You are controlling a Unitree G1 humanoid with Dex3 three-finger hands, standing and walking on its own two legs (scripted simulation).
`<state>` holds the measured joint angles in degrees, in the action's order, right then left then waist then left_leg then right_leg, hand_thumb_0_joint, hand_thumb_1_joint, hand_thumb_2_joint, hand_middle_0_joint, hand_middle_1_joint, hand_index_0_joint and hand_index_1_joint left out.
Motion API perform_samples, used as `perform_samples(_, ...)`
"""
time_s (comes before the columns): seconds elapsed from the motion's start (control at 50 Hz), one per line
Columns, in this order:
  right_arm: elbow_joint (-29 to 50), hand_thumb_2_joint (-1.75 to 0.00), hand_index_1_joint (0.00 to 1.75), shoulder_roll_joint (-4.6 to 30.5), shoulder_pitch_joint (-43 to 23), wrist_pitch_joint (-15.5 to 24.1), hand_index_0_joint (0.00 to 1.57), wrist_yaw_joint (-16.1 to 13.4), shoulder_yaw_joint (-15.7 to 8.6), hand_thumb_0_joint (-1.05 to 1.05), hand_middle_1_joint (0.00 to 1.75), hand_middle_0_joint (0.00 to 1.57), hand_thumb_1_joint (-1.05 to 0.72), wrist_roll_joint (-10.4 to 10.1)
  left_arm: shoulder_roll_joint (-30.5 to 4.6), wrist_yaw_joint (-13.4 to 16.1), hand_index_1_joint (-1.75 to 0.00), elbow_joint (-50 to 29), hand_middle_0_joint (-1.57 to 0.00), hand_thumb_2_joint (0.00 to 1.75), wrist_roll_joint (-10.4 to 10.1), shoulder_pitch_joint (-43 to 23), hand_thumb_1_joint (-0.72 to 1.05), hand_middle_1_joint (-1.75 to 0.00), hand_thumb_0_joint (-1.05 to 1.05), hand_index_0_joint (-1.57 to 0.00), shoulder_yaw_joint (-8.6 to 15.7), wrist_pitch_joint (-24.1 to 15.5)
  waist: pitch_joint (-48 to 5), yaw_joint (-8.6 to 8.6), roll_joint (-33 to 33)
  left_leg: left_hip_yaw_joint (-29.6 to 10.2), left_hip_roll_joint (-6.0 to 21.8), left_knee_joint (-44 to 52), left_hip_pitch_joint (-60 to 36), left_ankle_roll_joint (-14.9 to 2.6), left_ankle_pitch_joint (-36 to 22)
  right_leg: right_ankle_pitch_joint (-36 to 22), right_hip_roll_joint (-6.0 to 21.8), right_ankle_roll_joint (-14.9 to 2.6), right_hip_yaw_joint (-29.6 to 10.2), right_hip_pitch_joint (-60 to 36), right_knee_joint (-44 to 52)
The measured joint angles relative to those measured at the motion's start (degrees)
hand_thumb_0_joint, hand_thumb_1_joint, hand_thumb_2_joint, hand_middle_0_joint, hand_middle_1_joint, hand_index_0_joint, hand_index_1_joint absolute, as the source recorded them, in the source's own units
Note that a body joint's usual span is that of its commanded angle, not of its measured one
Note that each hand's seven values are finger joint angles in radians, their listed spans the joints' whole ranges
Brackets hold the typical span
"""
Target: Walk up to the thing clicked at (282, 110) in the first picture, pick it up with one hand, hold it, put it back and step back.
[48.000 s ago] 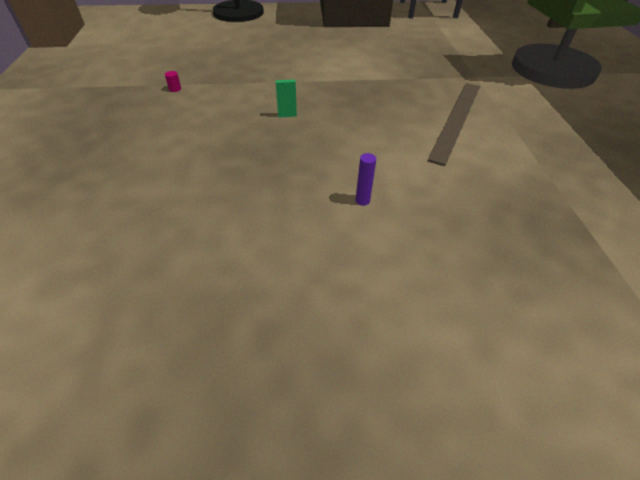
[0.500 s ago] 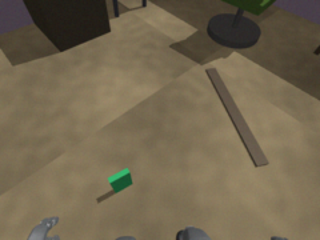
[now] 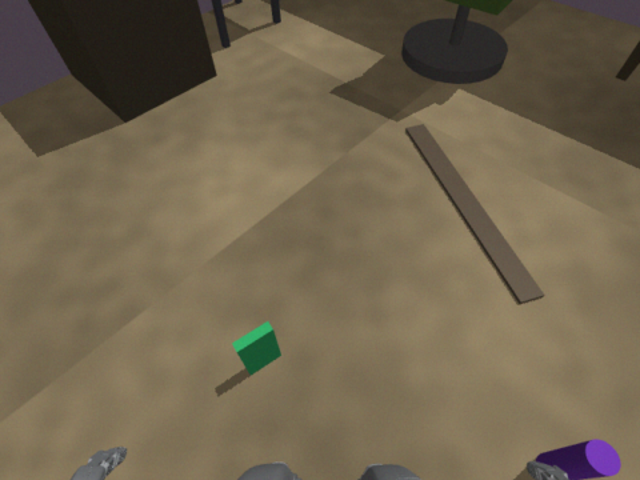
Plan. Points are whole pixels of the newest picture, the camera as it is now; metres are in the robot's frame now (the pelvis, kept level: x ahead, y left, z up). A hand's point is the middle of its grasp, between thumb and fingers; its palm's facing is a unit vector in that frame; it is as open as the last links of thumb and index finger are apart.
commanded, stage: step back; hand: left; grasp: from the side
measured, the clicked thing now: (258, 349) +0.50 +0.19 -0.65
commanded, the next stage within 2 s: none
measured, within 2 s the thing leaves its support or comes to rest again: neither
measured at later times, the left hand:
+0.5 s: hand out of the picture -0.03 +0.28 -0.15, palm faces +0.03 -0.94 -0.33, open 7.3 cm
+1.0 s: hand out of the picture -0.17 +0.21 -0.12, palm faces -0.02 -0.91 -0.42, open 7.3 cm
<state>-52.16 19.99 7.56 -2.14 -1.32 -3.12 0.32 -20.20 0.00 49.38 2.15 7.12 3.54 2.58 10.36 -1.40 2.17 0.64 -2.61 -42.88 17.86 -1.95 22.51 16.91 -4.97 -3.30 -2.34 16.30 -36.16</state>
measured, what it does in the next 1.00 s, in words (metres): walks backwards: left foot, then right foot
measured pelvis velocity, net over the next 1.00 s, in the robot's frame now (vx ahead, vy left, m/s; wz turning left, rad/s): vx -0.28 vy -0.05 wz -0.01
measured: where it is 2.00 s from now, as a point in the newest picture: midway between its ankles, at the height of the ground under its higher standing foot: outside the picture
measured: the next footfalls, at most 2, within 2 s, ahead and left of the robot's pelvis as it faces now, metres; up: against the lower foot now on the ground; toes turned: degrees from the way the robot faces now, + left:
left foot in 0.32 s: -0.06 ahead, +0.13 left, +0.00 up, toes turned +0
right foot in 0.74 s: -0.21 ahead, -0.15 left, +0.00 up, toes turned +1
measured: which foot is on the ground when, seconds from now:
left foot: up 0.00-0.30, down 0.32-0.78, up 0.80-1.00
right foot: down 0.00-0.36, up 0.38-0.72, down 0.74-1.00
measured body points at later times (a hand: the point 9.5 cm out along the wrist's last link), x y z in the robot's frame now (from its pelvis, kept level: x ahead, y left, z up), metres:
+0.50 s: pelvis -0.13 +0.01 +0.01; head -0.08 +0.05 +0.46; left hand -0.03 +0.33 -0.12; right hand -0.04 -0.30 -0.08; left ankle -0.10 +0.13 -0.72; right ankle -0.13 -0.14 -0.63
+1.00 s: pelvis -0.28 -0.05 +0.01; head -0.23 -0.07 +0.45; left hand -0.17 +0.26 -0.09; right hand -0.19 -0.37 -0.12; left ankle -0.31 +0.09 -0.66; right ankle -0.25 -0.15 -0.72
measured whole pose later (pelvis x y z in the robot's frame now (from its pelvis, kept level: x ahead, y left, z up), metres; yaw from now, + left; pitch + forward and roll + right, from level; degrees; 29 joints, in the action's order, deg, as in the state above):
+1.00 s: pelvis -0.28 -0.05 +0.01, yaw +0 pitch -1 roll +2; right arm -49.9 23.2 11.5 -1.8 -2.2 -2.2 0.3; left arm -20.1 -0.3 44.5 3.1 10.4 4.2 3.3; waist 7.4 0.8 0.6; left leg -6.1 -5.6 -60.3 24.6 1.0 27.4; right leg 15.5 -0.3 -2.0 -1.9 19.0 -35.2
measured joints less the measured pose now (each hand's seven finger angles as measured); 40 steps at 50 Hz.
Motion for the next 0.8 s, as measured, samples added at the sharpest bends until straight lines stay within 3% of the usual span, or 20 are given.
perform_samples(0.06, 0.5, -0.89, 0.30, -0.7, -0.9, -0.3, 0.20, 0.3, 0.6, 0.00, 0.30, 0.21, -0.90, 0.0, -0.9, 0.2, -0.30, -1.6, -0.21, 0.90, -0.2, -0.3, 0.91, -0.30, 0.00, -0.21, 0.5, -0.2, 0.1, 1.82, -3.1, -4.1, -3.2, -13.1, 3.7, 1.45, 8.6, -1.7, 1.8, -0.58, -1.5, 0.7, 1.0)
perform_samples(0.14, 1.6, -0.89, 0.30, 1.2, -0.5, 0.3, 0.20, 0.3, 1.1, 0.00, 0.30, 0.21, -0.90, -0.1, 0.0, 0.5, -0.30, -3.4, -0.21, 0.90, -0.1, -1.2, 0.91, -0.30, 0.00, -0.21, 0.5, -0.1, -0.7, 2.75, -3.6, -8.5, -3.9, -20.6, 5.5, 2.39, 7.9, -5.3, 2.9, -0.06, -1.6, 2.3, 4.2)
perform_samples(0.2, 1.9, -0.89, 0.30, 3.0, -0.2, 0.6, 0.20, -0.1, 1.0, 0.00, 0.30, 0.21, -0.90, -0.1, 0.9, 0.2, -0.30, -4.9, -0.21, 0.90, 0.3, -1.4, 0.90, -0.30, 0.00, -0.21, 0.0, 0.0, -0.8, 2.59, -2.7, -8.5, -2.2, -16.4, 3.4, 3.23, 7.7, -7.0, 2.9, 0.39, -0.9, 3.8, 4.8)
perform_samples(0.26, 1.8, -0.89, 0.30, 3.8, 0.5, 0.6, 0.20, -0.3, 0.7, 0.00, 0.30, 0.21, -0.90, 0.2, 1.0, 0.0, -0.30, -6.2, -0.21, 0.90, 0.6, -1.5, 0.90, -0.30, 0.00, -0.21, -0.3, 0.3, -0.7, 1.97, -2.4, -5.9, 0.0, -6.2, -0.2, 3.43, 6.8, -7.8, 3.1, 1.01, 0.6, 5.3, 4.0)
perform_samples(0.32, 1.4, -0.89, 0.30, 3.4, 1.3, 0.9, 0.20, 0.0, 0.3, 0.00, 0.30, 0.21, -0.91, 0.8, 0.0, -0.3, -0.30, -6.8, -0.21, 0.90, 0.3, -1.6, 0.90, -0.30, 0.00, -0.21, -0.3, 1.0, -0.4, 1.51, -3.5, -3.4, 0.8, 5.7, -4.4, 2.24, -0.8, -7.7, 3.6, 1.83, 1.6, 7.5, 1.0)
perform_samples(0.36, 0.9, -0.89, 0.30, 1.4, 1.5, 0.9, 0.20, 0.3, 0.4, 0.00, 0.30, 0.21, -0.91, 1.6, -1.4, -0.3, -0.30, -6.0, -0.21, 0.90, 0.0, -1.3, 0.90, -0.30, 0.00, -0.21, 0.2, 1.6, 0.2, 2.38, -7.2, -1.5, -0.7, 6.7, -5.0, 1.28, -2.7, -4.4, 4.3, 2.15, -1.0, 8.6, -1.7)
perform_samples(0.4, 1.1, -0.89, 0.30, 0.8, 2.8, 0.9, 0.20, 1.1, 0.8, 0.00, 0.30, 0.21, -0.91, 2.1, -1.5, -0.2, -0.30, -4.3, -0.21, 0.90, 0.2, 0.0, 0.91, -0.30, 0.00, -0.21, 0.8, 2.3, -1.1, 1.57, -6.6, -2.1, 0.6, 6.3, -3.9, 0.71, -3.1, 6.6, 0.9, 2.64, -3.1, 11.0, -10.7)
perform_samples(0.42, 1.0, -0.89, 0.30, 0.6, 3.3, 0.9, 0.20, 1.2, 0.9, 0.00, 0.30, 0.21, -0.90, 2.2, -1.5, -0.2, -0.30, -3.5, -0.21, 0.90, 0.3, 0.5, 0.91, -0.30, 0.00, -0.21, 0.9, 2.5, -1.5, 0.90, -5.6, -3.1, 1.6, 6.6, -3.6, 0.55, -3.6, 9.2, -0.9, 2.84, -3.7, 11.9, -16.8)
perform_samples(0.48, 0.7, -0.89, 0.30, 0.0, 3.9, 0.8, 0.20, 1.0, 1.2, 0.00, 0.30, 0.21, -0.90, 2.7, -2.4, -0.5, -0.30, -2.9, -0.21, 0.90, -0.3, 2.6, 0.91, -0.30, 0.00, -0.21, 1.6, 2.2, -2.7, 1.48, -5.2, -3.4, 3.5, 10.2, -3.2, 1.05, -6.8, 9.1, -3.6, 2.90, -6.7, 13.2, -30.7)
perform_samples(0.54, 1.7, -0.89, 0.30, -0.2, 3.3, 1.2, 0.20, 0.7, 1.1, 0.01, 0.30, 0.21, -0.90, 2.4, -3.5, -0.5, -0.30, -2.9, -0.20, 0.90, -0.5, 4.4, 0.91, -0.30, 0.00, -0.21, 2.4, 1.9, -2.9, 2.45, -5.7, -2.7, 4.2, 11.8, -1.4, 1.51, -9.1, 8.0, -3.1, 3.92, -9.2, 11.2, -35.1)
perform_samples(0.66, 5.4, -0.89, 0.30, 0.4, -0.5, 2.1, 0.20, 0.4, 0.9, 0.00, 0.31, 0.21, -0.90, 1.7, -4.6, -0.2, -0.30, -1.7, -0.20, 0.90, -0.3, 6.2, 0.91, -0.30, 0.00, -0.20, 2.5, 2.0, -0.4, 3.14, -6.0, -0.6, 5.5, 9.4, 3.1, 2.22, -11.1, 11.5, 1.7, 6.18, -7.6, 3.0, -20.0)
perform_samples(0.7, 6.4, -0.89, 0.30, 1.1, -1.6, 1.9, 0.20, 0.6, 0.8, 0.00, 0.31, 0.21, -0.90, 1.8, -4.3, -0.3, -0.30, -1.3, -0.20, 0.90, -0.3, 5.9, 0.91, -0.30, 0.00, -0.20, 2.2, 1.8, 0.2, 3.15, -5.6, 0.0, 6.0, 7.7, 4.9, 2.90, -11.4, 11.5, 3.3, 5.77, -5.2, 0.2, -12.2)
perform_samples(0.74, 6.9, -0.89, 0.30, 2.1, -2.5, 1.3, 0.20, 0.7, 0.7, 0.00, 0.31, 0.21, -0.90, 1.6, -3.6, -0.6, -0.30, -0.8, -0.20, 0.90, -0.3, 5.5, 0.91, -0.30, 0.00, -0.20, 1.9, 1.2, 0.5, 3.18, -4.3, 0.2, 6.9, 5.3, 6.9, 3.69, -11.5, 7.8, 3.9, 4.63, -2.8, -2.6, -3.9)
perform_samples(0.76, 6.6, -0.89, 0.30, 3.0, -3.0, 0.9, 0.20, 0.7, 0.3, 0.00, 0.30, 0.21, -0.90, 1.4, -2.3, -0.7, -0.30, -0.1, -0.20, 0.90, -0.1, 4.7, 0.91, -0.30, 0.00, -0.20, 1.8, 1.0, 1.4, 2.57, -1.5, -1.4, 8.2, 4.1, 7.4, 3.88, -11.7, 6.6, 2.4, 3.81, -1.3, -3.3, -2.9)
perform_samples(0.78, 6.2, -0.89, 0.30, 3.9, -3.0, 0.4, 0.20, 0.6, 0.0, 0.00, 0.30, 0.21, -0.90, 1.1, -0.9, -0.9, -0.30, 0.1, -0.20, 0.90, 0.3, 4.3, 0.91, -0.30, 0.00, -0.20, 1.4, 0.8, 1.6, 1.76, 1.1, -3.5, 8.9, 3.5, 8.0, 2.95, -11.7, 5.8, 1.1, 3.20, 0.3, -3.8, -2.3)
perform_samples(0.8, 5.5, -0.89, 0.30, 4.0, -2.5, -0.2, 0.20, 0.3, -0.3, 0.00, 0.30, 0.21, -0.90, 0.8, -0.2, -1.3, -0.30, -0.2, -0.20, 0.90, 0.4, 4.6, 0.91, -0.30, 0.00, -0.20, 0.9, 0.7, 0.8, 1.49, 2.0, -5.4, 7.7, 1.6, 9.1, 2.38, -7.0, 5.5, 1.1, 2.77, 1.0, -3.3, -2.4)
